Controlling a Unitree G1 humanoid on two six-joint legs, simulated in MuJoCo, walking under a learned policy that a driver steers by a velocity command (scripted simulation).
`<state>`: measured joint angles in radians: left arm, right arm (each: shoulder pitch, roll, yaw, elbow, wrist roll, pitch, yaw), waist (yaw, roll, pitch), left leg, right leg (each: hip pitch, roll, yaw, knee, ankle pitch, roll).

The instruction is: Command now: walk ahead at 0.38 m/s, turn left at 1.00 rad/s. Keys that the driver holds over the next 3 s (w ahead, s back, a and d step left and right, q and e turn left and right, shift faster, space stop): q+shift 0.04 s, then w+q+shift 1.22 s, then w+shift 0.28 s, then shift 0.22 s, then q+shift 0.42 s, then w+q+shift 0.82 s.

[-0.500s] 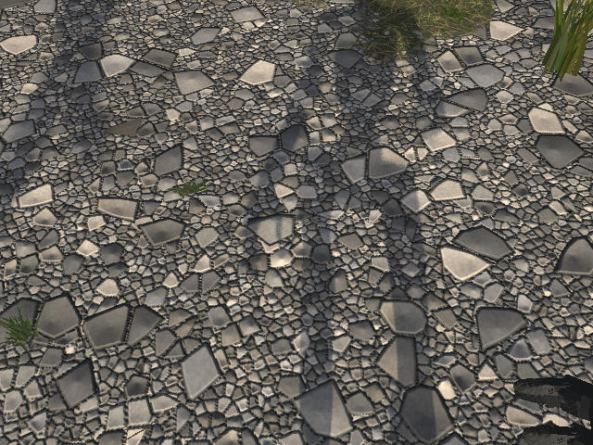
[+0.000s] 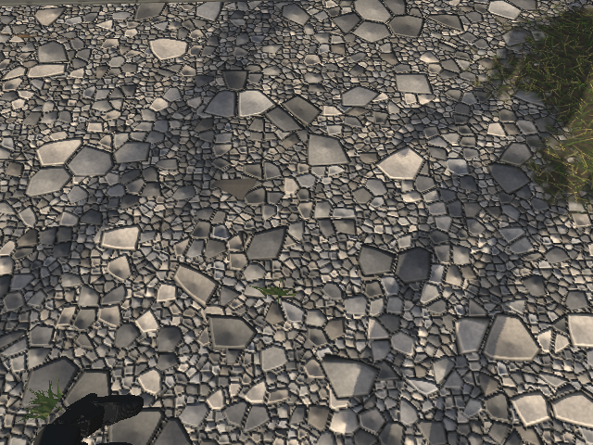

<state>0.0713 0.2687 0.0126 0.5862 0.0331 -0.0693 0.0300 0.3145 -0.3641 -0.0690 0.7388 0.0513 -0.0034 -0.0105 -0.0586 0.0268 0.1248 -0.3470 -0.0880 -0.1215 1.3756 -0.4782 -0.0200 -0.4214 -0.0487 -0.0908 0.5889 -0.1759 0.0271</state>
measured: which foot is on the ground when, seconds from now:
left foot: up 0.00-0.34, down 0.36-0.76, up 0.78-1.00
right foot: down 0.00-0.36, up 0.38-0.76, down 0.78-1.00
